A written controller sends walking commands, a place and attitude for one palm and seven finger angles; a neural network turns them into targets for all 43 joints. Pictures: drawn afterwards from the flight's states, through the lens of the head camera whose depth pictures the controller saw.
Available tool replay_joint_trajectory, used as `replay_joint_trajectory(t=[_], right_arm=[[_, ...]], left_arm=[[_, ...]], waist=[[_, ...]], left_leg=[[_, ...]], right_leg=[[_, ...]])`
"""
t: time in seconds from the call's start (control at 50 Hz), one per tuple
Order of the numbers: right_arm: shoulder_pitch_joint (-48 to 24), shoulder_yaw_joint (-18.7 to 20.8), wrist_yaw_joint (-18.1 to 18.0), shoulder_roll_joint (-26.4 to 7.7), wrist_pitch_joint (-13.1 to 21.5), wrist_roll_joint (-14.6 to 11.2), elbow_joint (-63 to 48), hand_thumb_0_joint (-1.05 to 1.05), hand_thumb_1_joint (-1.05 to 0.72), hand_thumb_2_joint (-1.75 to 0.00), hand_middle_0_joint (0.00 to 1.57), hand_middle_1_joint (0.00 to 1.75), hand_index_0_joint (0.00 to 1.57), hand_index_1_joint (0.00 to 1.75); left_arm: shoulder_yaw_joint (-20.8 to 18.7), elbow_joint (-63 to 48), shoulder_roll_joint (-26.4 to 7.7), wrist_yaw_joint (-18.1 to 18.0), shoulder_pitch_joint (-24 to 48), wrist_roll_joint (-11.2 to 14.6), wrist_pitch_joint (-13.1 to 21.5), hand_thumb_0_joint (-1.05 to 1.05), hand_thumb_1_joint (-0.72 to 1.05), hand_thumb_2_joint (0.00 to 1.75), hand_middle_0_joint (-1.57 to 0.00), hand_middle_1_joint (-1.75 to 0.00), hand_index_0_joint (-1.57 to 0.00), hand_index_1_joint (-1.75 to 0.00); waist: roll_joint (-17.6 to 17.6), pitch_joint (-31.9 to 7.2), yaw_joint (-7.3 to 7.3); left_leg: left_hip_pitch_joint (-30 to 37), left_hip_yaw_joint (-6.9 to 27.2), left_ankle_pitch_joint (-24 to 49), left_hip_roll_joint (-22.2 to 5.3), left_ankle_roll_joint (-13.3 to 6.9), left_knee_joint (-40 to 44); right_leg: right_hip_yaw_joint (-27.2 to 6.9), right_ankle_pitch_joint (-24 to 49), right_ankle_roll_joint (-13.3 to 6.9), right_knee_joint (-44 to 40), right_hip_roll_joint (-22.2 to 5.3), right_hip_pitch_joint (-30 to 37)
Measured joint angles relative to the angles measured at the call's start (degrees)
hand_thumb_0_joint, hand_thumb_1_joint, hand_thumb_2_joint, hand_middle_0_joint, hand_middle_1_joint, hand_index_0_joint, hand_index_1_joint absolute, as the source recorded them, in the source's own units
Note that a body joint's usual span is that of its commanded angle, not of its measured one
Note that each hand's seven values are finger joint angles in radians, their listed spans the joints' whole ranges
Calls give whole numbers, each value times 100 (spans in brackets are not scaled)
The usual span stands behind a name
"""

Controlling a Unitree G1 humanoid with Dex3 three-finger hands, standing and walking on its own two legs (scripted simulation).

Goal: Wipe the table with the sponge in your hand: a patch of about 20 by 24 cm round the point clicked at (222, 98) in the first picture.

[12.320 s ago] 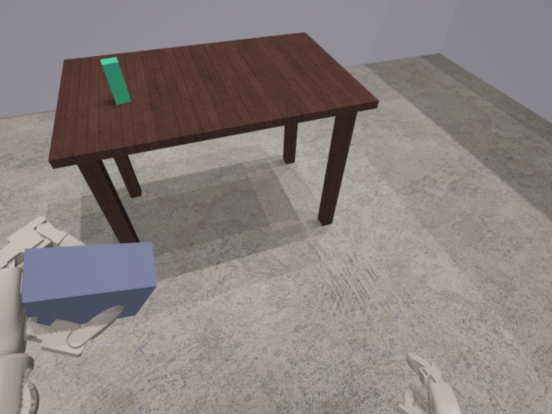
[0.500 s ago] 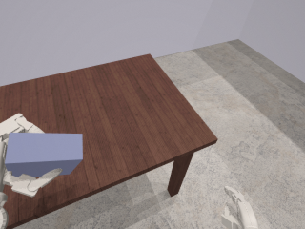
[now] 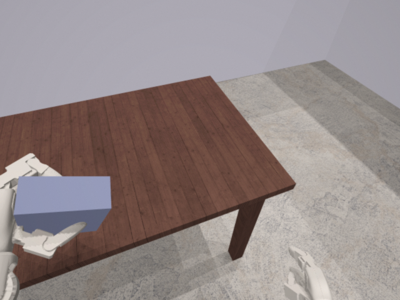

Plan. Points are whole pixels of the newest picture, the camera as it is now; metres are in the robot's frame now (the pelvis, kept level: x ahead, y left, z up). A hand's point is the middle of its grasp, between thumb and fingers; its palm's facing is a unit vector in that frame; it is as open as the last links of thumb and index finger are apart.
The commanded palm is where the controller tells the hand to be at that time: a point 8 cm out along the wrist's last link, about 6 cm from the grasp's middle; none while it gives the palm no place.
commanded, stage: shuffle to correct the standing spot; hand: left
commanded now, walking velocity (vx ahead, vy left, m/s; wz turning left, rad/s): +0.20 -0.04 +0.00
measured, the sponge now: (77, 207) +0.22 +0.21 +0.14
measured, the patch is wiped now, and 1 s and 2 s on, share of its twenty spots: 0.00 0.00 0.00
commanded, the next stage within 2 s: none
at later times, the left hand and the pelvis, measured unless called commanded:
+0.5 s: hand (57, 207) +0.21 +0.24 +0.15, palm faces +0.33 -0.84 -0.42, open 9.4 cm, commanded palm +0.16 +0.27 +0.18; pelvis +0.00 -0.01 +0.00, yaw +0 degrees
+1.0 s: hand (66, 203) +0.22 +0.22 +0.15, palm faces +0.33 -0.85 -0.42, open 9.4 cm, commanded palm +0.17 +0.27 +0.18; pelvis +0.01 -0.01 +0.00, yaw +0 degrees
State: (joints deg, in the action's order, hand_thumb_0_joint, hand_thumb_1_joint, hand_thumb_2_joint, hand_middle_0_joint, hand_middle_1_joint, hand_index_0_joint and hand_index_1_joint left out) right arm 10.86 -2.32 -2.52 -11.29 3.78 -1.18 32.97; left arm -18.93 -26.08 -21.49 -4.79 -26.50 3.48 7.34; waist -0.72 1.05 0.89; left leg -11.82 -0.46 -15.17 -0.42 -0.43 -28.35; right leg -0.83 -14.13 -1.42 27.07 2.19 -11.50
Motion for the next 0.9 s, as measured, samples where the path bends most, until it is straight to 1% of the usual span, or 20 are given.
replay_joint_trajectory(t=[0.12, 0.28, 0.48, 0.68, 0.9], right_arm=[[21, -34, -4, 13, 22, 11, 7, 1, -90, -89, 20, 30, 21, 30], [44, 16, -4, -63, 41, 27, 52, 1, -90, -89, 20, 30, 21, 30], [25, 109, -17, -142, 10, 6, 62, 1, -90, -89, 20, 30, 21, 30], [4, 126, -21, -143, -12, -7, 82, 1, -90, -89, 20, 30, 21, 30], [-38, 117, -8, -116, -37, -23, 57, 1, -90, -89, 20, 30, 21, 30]], left_arm=[[31, 163, 69, -4, 46, -29, -49, 0, -44, 103, -80, -138, -80, -138], [115, 83, 88, -15, 17, -45, -74, 0, -44, 103, -80, -138, -80, -138], [14, 29, 17, -32, -71, -13, -27, 0, -44, 103, -80, -138, -80, -138], [87, 52, 81, -29, -60, -14, -67, 0, -44, 103, -80, -138, -80, -138], [49, 13, 53, -17, -83, 38, -99, 0, -44, 104, -80, -138, -80, -138]], waist=[[-25, -12, 16], [-12, 50, -18], [-62, 57, -68], [-100, 61, -60], [-150, 72, -62]], left_leg=[[-32, -8, 74, 0, -7, 68], [-33, 16, 80, -9, 8, 60], [-60, 32, 15, -59, 42, -9], [-19, 43, -44, -62, 67, -34], [-23, 72, -80, -115, 107, -59]], right_leg=[[-8, 85, 6, -81, -1, -28], [16, 86, -10, -81, 8, -19], [31, 47, -47, -60, 58, -26], [43, -48, -70, 26, 62, -10], [70, -48, -111, -18, 115, 19]])
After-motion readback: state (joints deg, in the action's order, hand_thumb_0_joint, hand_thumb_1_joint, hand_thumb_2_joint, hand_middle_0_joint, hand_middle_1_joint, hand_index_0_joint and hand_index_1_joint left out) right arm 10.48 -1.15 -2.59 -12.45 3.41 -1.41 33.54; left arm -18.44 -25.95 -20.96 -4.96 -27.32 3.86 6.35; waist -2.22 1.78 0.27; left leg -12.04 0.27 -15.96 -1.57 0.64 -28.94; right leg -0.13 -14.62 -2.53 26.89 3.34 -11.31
